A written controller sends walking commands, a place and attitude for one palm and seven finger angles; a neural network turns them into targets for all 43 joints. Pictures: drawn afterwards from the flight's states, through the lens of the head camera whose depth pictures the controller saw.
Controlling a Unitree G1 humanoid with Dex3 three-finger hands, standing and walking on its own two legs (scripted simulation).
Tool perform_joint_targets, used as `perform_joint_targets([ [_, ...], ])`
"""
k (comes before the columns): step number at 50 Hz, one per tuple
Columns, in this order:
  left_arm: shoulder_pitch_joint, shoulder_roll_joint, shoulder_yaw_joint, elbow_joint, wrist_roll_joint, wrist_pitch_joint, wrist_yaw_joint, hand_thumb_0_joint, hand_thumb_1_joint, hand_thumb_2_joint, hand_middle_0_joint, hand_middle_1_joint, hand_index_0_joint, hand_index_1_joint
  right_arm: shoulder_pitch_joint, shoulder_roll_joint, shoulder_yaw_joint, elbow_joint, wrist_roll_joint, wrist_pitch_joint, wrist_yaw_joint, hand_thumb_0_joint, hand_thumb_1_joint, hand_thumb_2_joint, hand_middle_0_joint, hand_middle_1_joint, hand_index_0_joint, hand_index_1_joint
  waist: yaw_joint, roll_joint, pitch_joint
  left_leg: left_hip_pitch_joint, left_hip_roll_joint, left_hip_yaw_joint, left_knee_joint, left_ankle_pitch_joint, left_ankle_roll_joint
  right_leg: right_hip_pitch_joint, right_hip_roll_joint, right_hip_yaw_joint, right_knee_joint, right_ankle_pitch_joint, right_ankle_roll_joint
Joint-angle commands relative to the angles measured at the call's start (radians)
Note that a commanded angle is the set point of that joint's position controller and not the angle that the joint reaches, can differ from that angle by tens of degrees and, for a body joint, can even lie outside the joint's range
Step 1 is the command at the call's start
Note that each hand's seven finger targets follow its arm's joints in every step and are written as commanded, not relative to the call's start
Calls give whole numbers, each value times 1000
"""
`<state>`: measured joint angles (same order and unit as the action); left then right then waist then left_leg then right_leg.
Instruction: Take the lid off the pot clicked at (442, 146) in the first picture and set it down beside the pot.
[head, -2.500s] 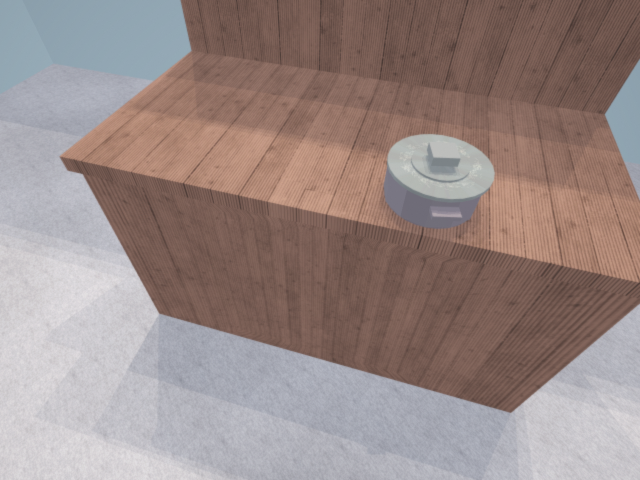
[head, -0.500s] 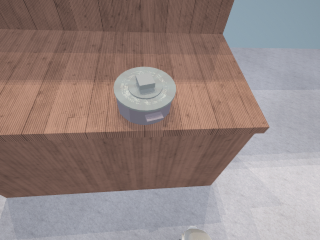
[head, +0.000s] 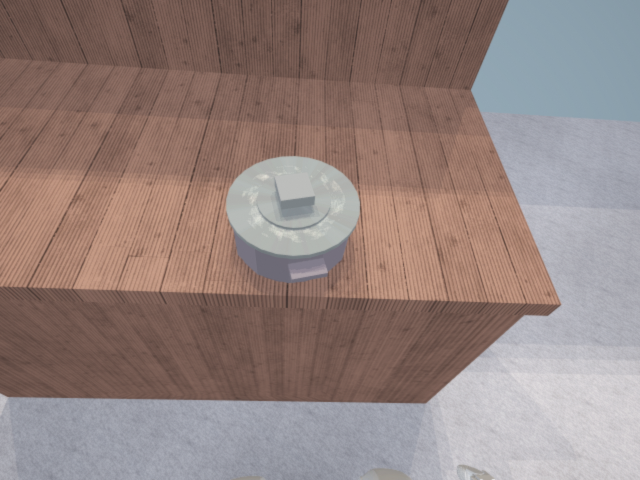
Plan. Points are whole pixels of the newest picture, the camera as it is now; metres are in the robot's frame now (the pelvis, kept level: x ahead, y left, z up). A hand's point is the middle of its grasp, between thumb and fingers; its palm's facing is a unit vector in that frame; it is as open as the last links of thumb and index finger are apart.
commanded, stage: come to a stop and stand still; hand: left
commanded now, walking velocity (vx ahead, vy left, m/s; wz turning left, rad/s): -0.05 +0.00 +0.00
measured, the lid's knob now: (294, 190) +0.49 +0.07 +0.05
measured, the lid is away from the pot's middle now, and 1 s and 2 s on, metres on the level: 0.00 0.00 0.00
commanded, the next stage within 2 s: look again from close up in 0.48 s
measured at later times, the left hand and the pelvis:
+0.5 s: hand out of the picture -0.01 +0.16 -0.18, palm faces +0.04 -0.98 -0.22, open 7.4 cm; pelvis -0.03 -0.02 -0.01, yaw +2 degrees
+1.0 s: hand out of the picture -0.04 +0.18 -0.18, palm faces +0.03 -0.98 -0.19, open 7.4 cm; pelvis -0.04 +0.00 +0.00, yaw +1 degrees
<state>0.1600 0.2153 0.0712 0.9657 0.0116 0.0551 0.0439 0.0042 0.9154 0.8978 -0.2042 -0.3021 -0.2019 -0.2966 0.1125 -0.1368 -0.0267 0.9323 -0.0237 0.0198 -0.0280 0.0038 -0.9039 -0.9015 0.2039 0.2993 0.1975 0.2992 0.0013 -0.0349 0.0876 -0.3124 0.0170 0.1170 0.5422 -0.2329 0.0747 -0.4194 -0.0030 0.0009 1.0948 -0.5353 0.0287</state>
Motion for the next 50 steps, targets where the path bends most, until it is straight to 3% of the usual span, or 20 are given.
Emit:
perform_joint_targets([
  [1, 95, 49, 9, -51, 3, -10, -3, 0, 900, 900, -200, -300, -200, -300, 49, -193, -55, -53, -5, -3, -11, 0, -900, -900, 200, 300, 200, 300, -8, 134, -176, 220, 271, -203, -155, 599, 134, 1, -31, 17, -115, -8, 5],
  [4, 124, 40, -2, -49, 7, -17, -6, 0, 900, 900, -200, -300, -200, -300, 54, -200, -57, -40, -4, 3, -1, 0, -900, -900, 200, 300, 200, 300, -17, 188, -176, 203, 265, -223, -193, 400, 117, 81, -32, -23, -313, 17, -7],
  [5, 181, 139, -43, -84, 14, -39, 24, 0, 900, 900, -200, -300, -200, -300, 50, -206, -53, -50, -8, -13, -11, 0, -900, -900, 200, 300, 200, 300, 51, 141, -169, 240, 165, -200, -167, 362, 81, 119, 22, -44, -355, 84, -31],
  [6, 225, 110, -38, -88, 10, -40, 6, 0, 900, 900, -200, -300, -200, -300, -15, -207, -68, -94, 9, -27, 12, 0, -900, -900, 200, 300, 200, 300, 56, 67, -189, 192, 212, -222, -74, 368, 20, 84, -23, 0, -571, 220, -29],
  [7, 221, 120, -36, -86, 12, -59, 10, 0, 900, 900, -200, -300, -200, -300, -18, -166, -58, -104, 20, -25, 20, 0, -900, -900, 200, 300, 200, 300, 45, -8, -162, 137, 134, -184, -8, 286, -14, 146, -62, 83, -691, 388, -40],
  [8, 197, 144, -32, -103, 16, -65, 16, 0, 900, 900, -200, -300, -200, -300, -18, -122, -52, -117, 24, -16, 26, 0, -900, -900, 200, 300, 200, 300, 21, -75, -109, 63, 48, -129, 41, 81, -52, 135, -146, 189, -726, 467, -75],
  [9, 153, 170, -39, -122, 21, -66, 14, 0, 900, 900, -200, -300, -200, -300, -9, -104, -50, -121, 21, -6, 34, 0, -900, -900, 200, 300, 200, 300, -12, -10, -81, 76, 0, -106, 40, -55, -76, 72, -203, 218, -723, 396, -116],
  [10, 139, 188, -40, -130, 20, -65, 8, 0, 900, 900, -200, -300, -200, -300, -8, -94, -50, -119, 16, 3, 40, 0, -900, -900, 200, 300, 200, 300, -15, 74, -80, 117, -18, -105, 53, -58, -81, 23, -202, 208, -715, 318, -127],
  [11, 130, 187, -30, -133, 16, -66, 11, 0, 900, 900, -200, -300, -200, -300, -14, -108, -50, -123, 9, 8, 37, 0, -900, -900, 200, 300, 200, 300, -11, -25, -73, 70, -5, -117, 89, -41, -75, 48, -179, 220, -713, 350, -125],
  [12, 113, 180, -26, -138, 14, -68, 15, 0, 900, 900, -200, -300, -200, -300, -9, -114, -51, -121, 7, 9, 34, 0, -900, -900, 200, 300, 200, 300, -14, -109, -58, 30, -9, -119, 104, -52, -74, 76, -191, 222, -714, 388, -131],
  [13, 102, 169, -28, -144, 13, -68, 16, 0, 900, 900, -200, -300, -200, -300, 6, -121, -52, -114, 7, 9, 33, 0, -900, -900, 200, 300, 200, 300, -21, -125, -60, 40, -10, -122, 102, -54, -74, 74, -197, 219, -709, 378, -138],
  [16, 113, 157, -31, -144, 10, -63, 13, 0, 900, 900, -200, -300, -200, -300, 25, -131, -49, -90, 6, 6, 35, 0, -900, -900, 200, 300, 200, 300, -24, -4, -37, 85, 4, -159, 50, -58, -63, 14, -151, 172, -697, 221, -119],
  [18, 139, 144, -33, -134, 9, -62, 11, 0, 900, 900, -200, -300, -200, -300, 35, -143, -47, -78, 6, 1, 37, 0, -900, -900, 200, 300, 200, 300, -16, 8, -12, 43, 26, -185, 18, -71, -49, 21, -117, 145, -687, 165, -106],
  [22, 183, 120, -35, -106, 5, -66, 8, 0, 900, 900, -200, -300, -200, -300, 57, -151, -41, -51, 5, -12, 36, 0, -900, -900, 200, 300, 200, 300, 1, 51, -42, 14, 56, -224, -48, -69, -31, 81, -79, 91, -653, 175, -90],
  [25, 196, 110, -38, -86, 2, -70, 6, 0, 900, 900, -200, -300, -200, -300, 71, -146, -35, -28, 6, -19, 33, 0, -900, -900, 200, 300, 200, 300, 7, 48, -71, 15, 66, -230, -68, -43, -27, 126, -72, 74, -651, 213, -83],
  [27, 204, 94, -40, -73, 2, -73, 6, 0, 900, 900, -200, -300, -200, -300, 77, -149, -35, -10, 7, -24, 31, 0, -900, -900, 200, 300, 200, 300, 9, 89, -76, 21, 74, -239, -85, -26, -23, 130, -63, 64, -641, 230, -77],
  [30, 211, 88, -41, -49, 2, -76, 6, 0, 900, 900, -200, -300, -200, -300, 92, -139, -33, 11, 9, -30, 29, 0, -900, -900, 200, 300, 200, 300, 14, 50, -96, 29, 82, -235, -97, 15, -19, 166, -65, 51, -647, 271, -69],
  [34, 212, 84, -44, -28, 3, -77, 5, 0, 900, 900, -200, -300, -200, -300, 95, -135, -32, 35, 10, -30, 29, 0, -900, -900, 200, 300, 200, 300, 11, 69, -59, 24, 70, -223, -111, -30, -28, 142, -75, 71, -673, 245, -71],
  [50, 261, 75, -54, 47, 12, -80, -3, 0, 900, 900, -200, -300, -200, -300, 95, -147, -38, 67, 16, -34, 31, 0, -900, -900, 200, 300, 200, 300, 10, 66, -45, 64, 86, -242, -227, -151, -26, 133, -73, 50, -709, 224, -58],
])
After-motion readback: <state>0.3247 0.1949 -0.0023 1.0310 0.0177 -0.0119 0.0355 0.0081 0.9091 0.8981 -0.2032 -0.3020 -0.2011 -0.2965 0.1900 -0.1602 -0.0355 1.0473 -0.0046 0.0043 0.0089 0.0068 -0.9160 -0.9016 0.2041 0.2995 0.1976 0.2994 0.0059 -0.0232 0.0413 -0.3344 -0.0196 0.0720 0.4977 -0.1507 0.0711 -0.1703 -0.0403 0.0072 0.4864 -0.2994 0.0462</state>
